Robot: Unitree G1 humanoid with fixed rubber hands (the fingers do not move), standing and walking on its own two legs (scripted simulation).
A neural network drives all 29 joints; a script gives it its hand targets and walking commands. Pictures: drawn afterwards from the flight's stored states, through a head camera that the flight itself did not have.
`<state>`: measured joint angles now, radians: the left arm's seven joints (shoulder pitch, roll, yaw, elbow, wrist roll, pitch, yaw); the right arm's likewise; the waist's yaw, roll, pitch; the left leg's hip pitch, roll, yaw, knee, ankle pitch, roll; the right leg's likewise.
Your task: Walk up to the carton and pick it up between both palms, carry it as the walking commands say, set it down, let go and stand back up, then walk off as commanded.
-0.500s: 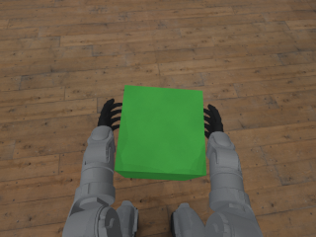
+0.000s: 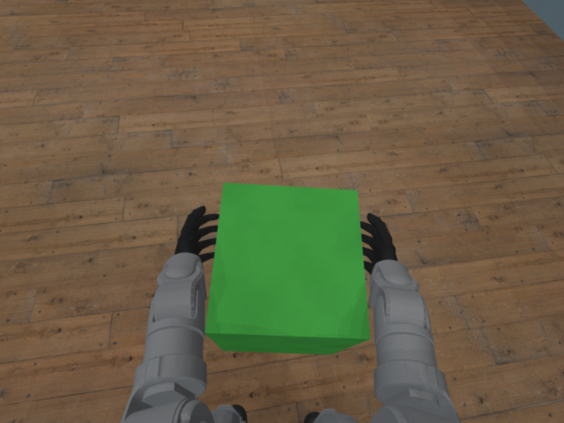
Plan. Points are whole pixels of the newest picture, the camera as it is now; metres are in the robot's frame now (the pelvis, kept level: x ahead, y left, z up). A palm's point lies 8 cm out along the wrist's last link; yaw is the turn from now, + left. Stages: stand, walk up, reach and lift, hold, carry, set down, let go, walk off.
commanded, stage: reach and lift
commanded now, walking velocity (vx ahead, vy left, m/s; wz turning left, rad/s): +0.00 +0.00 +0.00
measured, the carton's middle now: (283, 278) +0.34 +0.00 -0.08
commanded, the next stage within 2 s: hold in 1.56 s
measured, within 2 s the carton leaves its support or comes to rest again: neither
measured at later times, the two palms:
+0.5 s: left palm (180, 247) +0.33 +0.14 +0.06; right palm (402, 255) +0.32 -0.15 +0.06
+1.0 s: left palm (175, 249) +0.32 +0.14 +0.08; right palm (406, 252) +0.31 -0.15 +0.08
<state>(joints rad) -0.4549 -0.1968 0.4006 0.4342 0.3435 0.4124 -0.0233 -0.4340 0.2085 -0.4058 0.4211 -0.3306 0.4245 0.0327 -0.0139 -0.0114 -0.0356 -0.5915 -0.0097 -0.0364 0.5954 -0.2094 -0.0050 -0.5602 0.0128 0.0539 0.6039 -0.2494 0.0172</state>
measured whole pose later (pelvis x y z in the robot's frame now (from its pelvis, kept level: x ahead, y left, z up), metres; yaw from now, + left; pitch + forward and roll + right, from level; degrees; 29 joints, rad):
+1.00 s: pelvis +0.01 -0.01 +0.02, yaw +0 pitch -8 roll +0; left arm -0.36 -0.18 0.29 0.29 0.32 0.72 -0.01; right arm -0.37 0.18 -0.29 0.29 -0.32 0.74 0.03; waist -0.01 -0.02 0.06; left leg -0.05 -0.01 -0.04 0.36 -0.17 -0.01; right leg -0.02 0.01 0.05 0.38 -0.21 0.01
